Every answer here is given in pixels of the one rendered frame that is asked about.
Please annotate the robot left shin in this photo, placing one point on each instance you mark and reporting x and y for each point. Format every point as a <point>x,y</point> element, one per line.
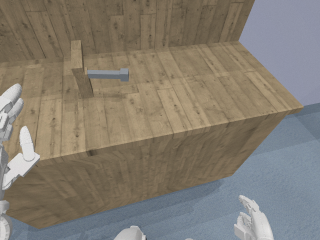
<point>135,227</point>

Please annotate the robot left hand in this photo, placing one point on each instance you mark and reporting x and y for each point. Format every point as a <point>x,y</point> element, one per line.
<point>10,107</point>

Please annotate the robot left forearm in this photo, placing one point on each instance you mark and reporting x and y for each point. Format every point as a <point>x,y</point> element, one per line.
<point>6,225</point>

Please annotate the robot left thigh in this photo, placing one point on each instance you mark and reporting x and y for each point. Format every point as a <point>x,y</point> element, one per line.
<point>130,234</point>

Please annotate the counter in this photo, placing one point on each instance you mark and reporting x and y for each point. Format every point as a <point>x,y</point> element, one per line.
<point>197,103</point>

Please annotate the tap lever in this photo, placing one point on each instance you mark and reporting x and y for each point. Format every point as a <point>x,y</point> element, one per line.
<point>122,74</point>

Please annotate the robot right hand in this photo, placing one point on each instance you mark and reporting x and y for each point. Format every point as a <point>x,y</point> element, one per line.
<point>256,225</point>

